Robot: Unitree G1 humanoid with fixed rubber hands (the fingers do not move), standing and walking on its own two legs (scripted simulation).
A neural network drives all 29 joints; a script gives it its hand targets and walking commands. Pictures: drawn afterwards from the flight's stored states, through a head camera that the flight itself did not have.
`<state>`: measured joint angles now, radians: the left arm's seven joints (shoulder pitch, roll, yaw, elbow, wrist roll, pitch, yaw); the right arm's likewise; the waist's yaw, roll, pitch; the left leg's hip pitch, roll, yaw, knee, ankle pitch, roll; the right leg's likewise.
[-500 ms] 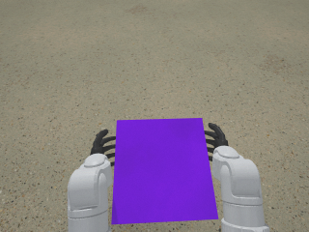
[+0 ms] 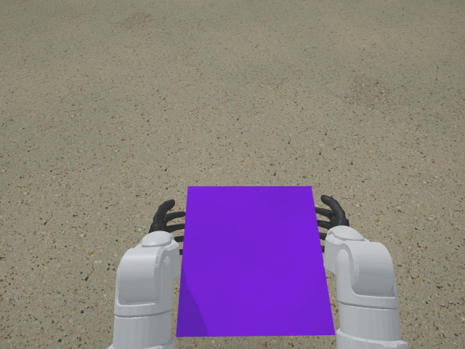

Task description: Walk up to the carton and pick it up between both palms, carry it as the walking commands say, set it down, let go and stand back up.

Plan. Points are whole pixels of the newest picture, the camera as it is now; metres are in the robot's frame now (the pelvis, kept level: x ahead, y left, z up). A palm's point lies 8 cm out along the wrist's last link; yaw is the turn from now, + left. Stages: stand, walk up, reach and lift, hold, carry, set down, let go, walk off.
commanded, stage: carry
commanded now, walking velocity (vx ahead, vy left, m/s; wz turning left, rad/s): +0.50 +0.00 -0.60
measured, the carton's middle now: (247, 268) +0.28 +0.01 -0.04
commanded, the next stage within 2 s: none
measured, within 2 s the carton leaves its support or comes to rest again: neither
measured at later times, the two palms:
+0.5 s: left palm (239, 92) +0.63 +0.02 +0.10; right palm (369, 120) +0.52 -0.23 +0.11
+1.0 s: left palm (320, 47) +0.88 -0.21 +0.08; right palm (423, 75) +0.73 -0.44 +0.08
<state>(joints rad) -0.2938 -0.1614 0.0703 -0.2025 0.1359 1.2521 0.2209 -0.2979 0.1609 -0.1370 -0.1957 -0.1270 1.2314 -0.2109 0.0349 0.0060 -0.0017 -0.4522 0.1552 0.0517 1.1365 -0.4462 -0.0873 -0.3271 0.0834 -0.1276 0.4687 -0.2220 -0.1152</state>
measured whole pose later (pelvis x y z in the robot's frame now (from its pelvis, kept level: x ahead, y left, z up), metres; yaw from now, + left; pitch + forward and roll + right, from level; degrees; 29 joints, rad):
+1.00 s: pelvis +0.56 -0.15 +0.01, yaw -35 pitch +5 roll +0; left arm -0.30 -0.16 0.08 -0.24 0.11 1.23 0.28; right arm -0.33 0.17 -0.12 -0.22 -0.12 1.19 -0.23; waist 0.02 0.01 0.01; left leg -0.61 0.14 0.05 0.72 -0.23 -0.09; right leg -0.17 0.09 0.01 0.32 -0.23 -0.09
